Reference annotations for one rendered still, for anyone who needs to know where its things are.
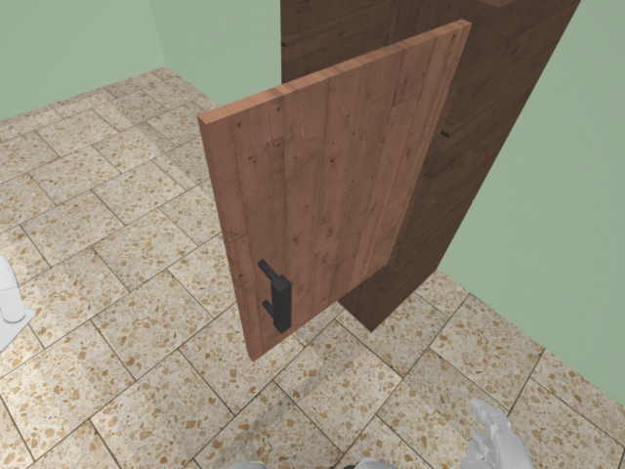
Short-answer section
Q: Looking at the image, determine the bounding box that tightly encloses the cupboard door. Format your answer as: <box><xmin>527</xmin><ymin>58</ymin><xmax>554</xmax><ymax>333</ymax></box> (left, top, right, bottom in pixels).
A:
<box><xmin>197</xmin><ymin>20</ymin><xmax>472</xmax><ymax>362</ymax></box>

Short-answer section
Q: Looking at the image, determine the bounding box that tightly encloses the robot left hand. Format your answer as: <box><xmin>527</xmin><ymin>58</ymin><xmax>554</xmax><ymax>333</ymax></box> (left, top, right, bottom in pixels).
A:
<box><xmin>0</xmin><ymin>255</ymin><xmax>35</xmax><ymax>354</ymax></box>

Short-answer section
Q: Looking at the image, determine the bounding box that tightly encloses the robot right hand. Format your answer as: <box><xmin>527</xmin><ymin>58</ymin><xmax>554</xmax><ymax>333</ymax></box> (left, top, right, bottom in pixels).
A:
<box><xmin>460</xmin><ymin>397</ymin><xmax>534</xmax><ymax>469</ymax></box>

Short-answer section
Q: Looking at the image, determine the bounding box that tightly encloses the handle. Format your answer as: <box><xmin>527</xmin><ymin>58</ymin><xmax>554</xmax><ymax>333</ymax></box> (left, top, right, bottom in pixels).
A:
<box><xmin>258</xmin><ymin>259</ymin><xmax>292</xmax><ymax>334</ymax></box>

